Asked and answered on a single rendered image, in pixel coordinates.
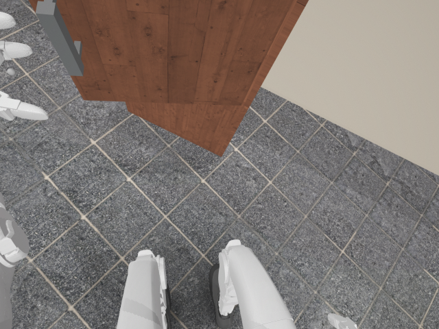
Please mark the right robot thigh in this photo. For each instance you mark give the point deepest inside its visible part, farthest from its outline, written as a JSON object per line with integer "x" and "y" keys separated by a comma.
{"x": 261, "y": 305}

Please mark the cupboard door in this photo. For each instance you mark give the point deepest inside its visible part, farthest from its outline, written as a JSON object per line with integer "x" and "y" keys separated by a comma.
{"x": 171, "y": 51}

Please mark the left robot upper arm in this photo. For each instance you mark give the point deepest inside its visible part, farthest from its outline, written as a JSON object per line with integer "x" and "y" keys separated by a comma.
{"x": 14, "y": 246}

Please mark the robot left hand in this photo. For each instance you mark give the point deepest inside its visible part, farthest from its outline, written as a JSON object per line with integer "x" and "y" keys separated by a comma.
{"x": 10, "y": 108}

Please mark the handle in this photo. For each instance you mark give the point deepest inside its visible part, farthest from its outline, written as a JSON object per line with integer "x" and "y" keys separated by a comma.
{"x": 70, "y": 53}

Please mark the robot right hand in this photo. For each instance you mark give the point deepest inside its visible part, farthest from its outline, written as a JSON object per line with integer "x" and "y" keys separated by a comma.
{"x": 340, "y": 322}

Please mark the robot thigh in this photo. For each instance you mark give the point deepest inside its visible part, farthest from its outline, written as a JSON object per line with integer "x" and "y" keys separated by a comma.
{"x": 261, "y": 305}
{"x": 141, "y": 302}

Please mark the left robot thigh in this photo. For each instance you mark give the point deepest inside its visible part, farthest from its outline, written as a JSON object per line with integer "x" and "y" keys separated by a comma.
{"x": 141, "y": 302}

